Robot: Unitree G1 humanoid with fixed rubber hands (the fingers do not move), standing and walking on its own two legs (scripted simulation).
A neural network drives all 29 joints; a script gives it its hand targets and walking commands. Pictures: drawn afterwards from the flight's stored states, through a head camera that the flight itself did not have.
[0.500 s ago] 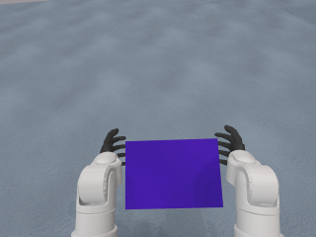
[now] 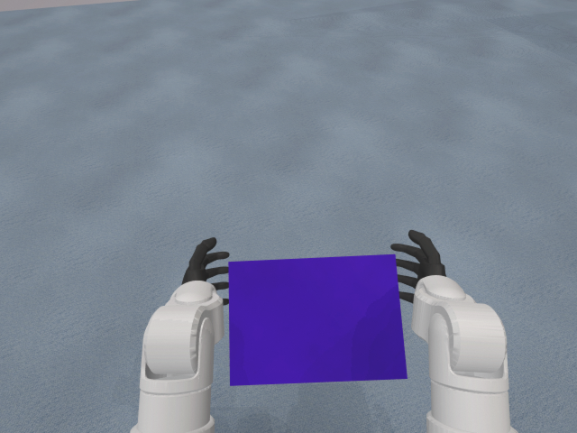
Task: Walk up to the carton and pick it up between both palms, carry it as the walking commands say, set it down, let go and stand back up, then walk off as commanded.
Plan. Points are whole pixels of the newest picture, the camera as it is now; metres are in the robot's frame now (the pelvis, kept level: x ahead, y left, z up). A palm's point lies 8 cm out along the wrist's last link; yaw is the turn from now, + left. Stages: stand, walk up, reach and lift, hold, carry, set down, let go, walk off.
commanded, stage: carry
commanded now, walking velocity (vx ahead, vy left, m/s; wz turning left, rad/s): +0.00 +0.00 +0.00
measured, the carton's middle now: (311, 310) +0.30 +0.00 -0.01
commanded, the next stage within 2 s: hold in 0.78 s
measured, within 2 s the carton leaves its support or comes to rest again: neither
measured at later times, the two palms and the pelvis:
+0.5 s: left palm (217, 269) +0.30 +0.12 +0.10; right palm (437, 267) +0.30 -0.16 +0.11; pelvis +0.03 -0.01 +0.00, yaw -1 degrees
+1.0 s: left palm (207, 302) +0.29 +0.15 +0.03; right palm (408, 307) +0.29 -0.14 +0.03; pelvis +0.04 -0.01 +0.01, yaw -11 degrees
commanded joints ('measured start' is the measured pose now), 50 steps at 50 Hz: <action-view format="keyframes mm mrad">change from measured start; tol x8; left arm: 1 -442 -1038 -589 -147 -391 -57 -267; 39 -429 -1000 -568 -141 -380 -65 -260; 40 -331 -649 -217 210 -29 -225 -302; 41 -336 -298 100 561 11 -313 -309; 42 -276 -253 -51 644 -41 -419 -311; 43 -216 -354 -175 465 -82 -505 -333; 45 -359 -682 -374 223 -136 -580 -355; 46 -366 -741 -415 157 -150 -597 -348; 47 -253 -613 -354 -41 -198 -633 -314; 50 -418 -622 -469 55 -238 -584 -346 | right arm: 1 -377 1010 568 -89 376 -20 254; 39 -367 980 573 -103 378 -25 241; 40 -280 629 223 248 27 -222 301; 41 -198 301 -55 599 -38 -307 282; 42 -73 264 24 814 -22 -420 268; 43 -11 331 118 586 19 -517 270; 46 -524 682 554 159 240 -641 335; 47 -567 918 827 92 275 -665 331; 50 -470 803 696 230 150 -670 310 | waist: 1 -2 7 -232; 39 2 0 -231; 40 121 -31 270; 41 38 -57 247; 44 2 -42 -183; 46 154 -30 -491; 47 391 -12 -672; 50 203 58 -290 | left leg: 1 195 112 -148 -64 -102 -52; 17 211 120 -130 -5 40 -43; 39 216 121 -124 7 15 -38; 40 407 -135 -201 -62 -138 -2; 41 402 -118 -240 -42 -146 10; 44 586 -152 -285 6 264 -8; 47 601 -141 -241 55 613 -4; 50 568 -144 -224 -1 321 -42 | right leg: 1 5 -133 143 -130 -14 -28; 18 100 -139 137 -94 243 -17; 39 96 -137 140 -98 249 -8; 40 -134 7 225 -275 -121 14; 41 -186 9 238 -285 -165 6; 42 -145 16 237 -270 -69 -4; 45 138 40 259 -140 604 23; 47 368 17 286 -59 768 18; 48 272 38 261 -93 486 16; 50 110 33 238 -185 252 -6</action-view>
